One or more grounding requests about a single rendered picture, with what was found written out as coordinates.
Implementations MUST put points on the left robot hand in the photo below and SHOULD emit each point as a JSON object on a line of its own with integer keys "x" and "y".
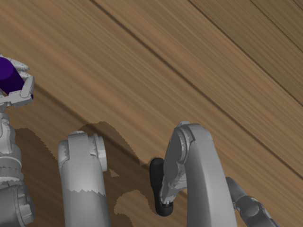
{"x": 20, "y": 97}

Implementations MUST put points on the left robot arm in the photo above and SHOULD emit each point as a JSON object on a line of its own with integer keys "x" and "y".
{"x": 16, "y": 206}

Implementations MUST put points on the right robot arm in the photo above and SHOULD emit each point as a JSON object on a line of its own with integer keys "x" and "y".
{"x": 253, "y": 213}

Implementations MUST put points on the right robot hand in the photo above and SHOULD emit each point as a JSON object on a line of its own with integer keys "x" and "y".
{"x": 236, "y": 191}

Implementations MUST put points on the can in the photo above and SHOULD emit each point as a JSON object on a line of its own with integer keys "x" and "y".
{"x": 10, "y": 80}

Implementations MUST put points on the right robot foot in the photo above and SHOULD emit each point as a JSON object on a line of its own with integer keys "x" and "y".
{"x": 156, "y": 178}

